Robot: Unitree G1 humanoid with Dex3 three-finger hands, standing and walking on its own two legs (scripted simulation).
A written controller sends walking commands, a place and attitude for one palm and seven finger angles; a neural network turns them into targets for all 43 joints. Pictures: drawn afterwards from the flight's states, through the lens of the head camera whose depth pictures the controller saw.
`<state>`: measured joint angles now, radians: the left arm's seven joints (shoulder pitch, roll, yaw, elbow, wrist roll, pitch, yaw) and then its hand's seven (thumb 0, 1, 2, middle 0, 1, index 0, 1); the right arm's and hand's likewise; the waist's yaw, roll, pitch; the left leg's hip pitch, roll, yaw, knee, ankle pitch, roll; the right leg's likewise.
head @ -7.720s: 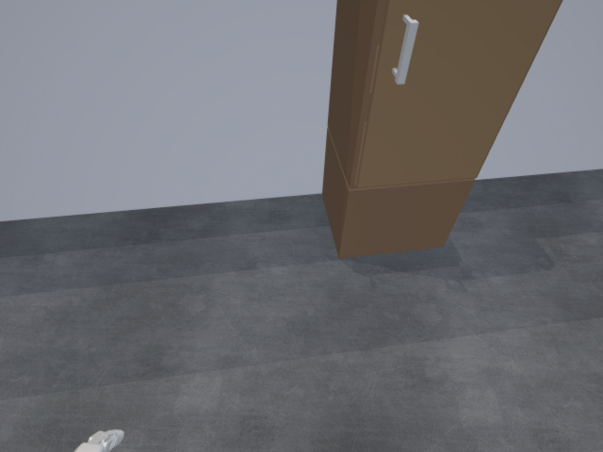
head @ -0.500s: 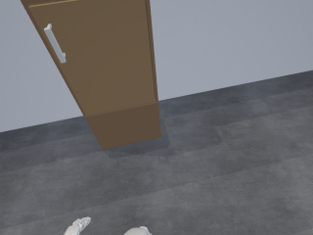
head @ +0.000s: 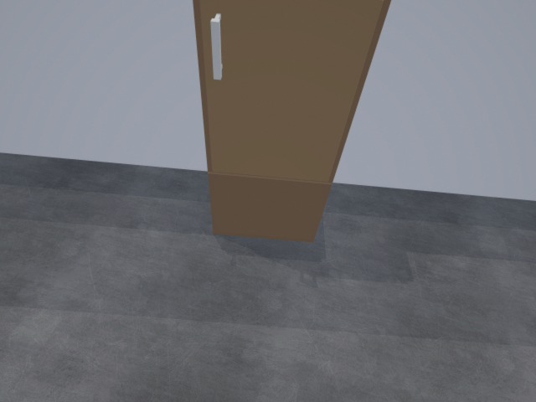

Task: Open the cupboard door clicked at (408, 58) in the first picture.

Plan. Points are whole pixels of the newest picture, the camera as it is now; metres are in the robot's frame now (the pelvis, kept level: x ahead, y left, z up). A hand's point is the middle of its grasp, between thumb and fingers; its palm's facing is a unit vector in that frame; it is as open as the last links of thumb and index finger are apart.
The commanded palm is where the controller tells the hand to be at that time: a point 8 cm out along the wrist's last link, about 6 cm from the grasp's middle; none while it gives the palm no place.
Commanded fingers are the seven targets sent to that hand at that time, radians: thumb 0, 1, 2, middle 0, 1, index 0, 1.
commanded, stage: take the last steps up to it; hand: left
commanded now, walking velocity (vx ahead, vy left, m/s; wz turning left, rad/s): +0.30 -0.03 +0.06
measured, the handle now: (217, 47) +0.87 +0.21 +0.11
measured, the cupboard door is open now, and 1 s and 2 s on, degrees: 0 0 0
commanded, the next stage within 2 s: come to a stop and stand still in 0.98 s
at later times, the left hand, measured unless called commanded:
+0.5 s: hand out of the picture +0.11 +0.12 -0.16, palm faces +0.10 -0.97 -0.24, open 7.3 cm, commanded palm none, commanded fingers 0.00 0.90 0.90 -0.20 -0.30 -0.20 -0.30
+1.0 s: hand out of the picture +0.14 +0.13 -0.18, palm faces +0.18 -0.98 -0.12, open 7.4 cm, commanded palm none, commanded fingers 0.00 0.90 0.90 -0.20 -0.30 -0.20 -0.30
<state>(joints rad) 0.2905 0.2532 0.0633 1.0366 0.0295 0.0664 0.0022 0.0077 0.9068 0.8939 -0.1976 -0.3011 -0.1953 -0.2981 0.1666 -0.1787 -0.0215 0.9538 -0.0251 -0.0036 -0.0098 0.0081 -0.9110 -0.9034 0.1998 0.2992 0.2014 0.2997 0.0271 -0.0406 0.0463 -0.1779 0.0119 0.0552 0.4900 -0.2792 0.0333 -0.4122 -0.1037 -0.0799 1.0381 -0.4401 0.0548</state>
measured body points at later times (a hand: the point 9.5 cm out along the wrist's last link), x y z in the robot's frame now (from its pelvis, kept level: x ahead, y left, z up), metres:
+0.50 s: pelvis +0.08 -0.06 +0.00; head +0.08 -0.09 +0.45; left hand +0.10 +0.17 -0.14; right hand +0.04 -0.29 -0.17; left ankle +0.05 +0.08 -0.66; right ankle +0.09 -0.14 -0.74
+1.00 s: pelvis +0.26 +0.00 -0.02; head +0.30 +0.02 +0.43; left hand +0.14 +0.18 -0.17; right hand +0.40 -0.20 -0.16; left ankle +0.31 +0.09 -0.74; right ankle +0.12 -0.13 -0.67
